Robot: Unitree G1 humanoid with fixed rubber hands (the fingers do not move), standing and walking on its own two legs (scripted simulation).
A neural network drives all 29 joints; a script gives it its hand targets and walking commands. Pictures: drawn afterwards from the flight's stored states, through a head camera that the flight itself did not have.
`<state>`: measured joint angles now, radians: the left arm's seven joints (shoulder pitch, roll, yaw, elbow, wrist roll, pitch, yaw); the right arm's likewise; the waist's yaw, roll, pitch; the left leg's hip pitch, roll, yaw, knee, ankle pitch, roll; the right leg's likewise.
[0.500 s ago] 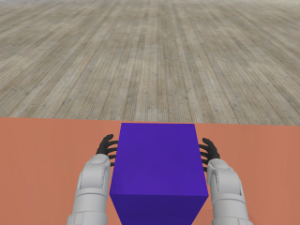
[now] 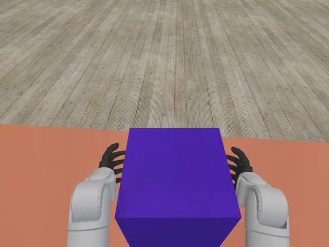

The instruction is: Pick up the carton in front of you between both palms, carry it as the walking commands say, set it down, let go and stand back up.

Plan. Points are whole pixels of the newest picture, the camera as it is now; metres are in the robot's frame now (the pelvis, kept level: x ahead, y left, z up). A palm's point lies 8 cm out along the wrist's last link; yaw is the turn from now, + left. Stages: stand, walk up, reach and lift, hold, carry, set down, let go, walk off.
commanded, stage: carry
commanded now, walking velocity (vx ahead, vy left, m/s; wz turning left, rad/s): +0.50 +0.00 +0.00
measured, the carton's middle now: (174, 192) +0.27 +0.00 +0.01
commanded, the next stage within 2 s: none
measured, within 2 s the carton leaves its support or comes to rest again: neither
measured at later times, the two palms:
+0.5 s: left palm (139, 95) +0.54 +0.12 +0.09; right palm (233, 97) +0.56 -0.18 +0.09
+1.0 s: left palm (148, 44) +0.91 +0.13 +0.09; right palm (216, 50) +0.89 -0.17 +0.09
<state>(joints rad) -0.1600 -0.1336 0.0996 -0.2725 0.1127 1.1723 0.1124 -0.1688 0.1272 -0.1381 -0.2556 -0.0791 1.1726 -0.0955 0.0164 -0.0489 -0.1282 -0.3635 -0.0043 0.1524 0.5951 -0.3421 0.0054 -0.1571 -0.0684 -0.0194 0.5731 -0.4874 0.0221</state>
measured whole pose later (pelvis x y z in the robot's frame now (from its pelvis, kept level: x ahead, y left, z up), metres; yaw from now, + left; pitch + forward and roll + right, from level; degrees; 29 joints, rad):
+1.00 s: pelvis +0.62 +0.00 +0.02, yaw -2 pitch +4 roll -1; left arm -0.23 -0.14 0.14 -0.30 0.12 1.20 0.09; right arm -0.21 0.14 -0.14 -0.31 -0.10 1.19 -0.10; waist -0.04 -0.01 -0.02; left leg -0.29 0.02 0.24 0.44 -0.22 0.09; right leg -0.56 -0.08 -0.05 1.14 -0.32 -0.03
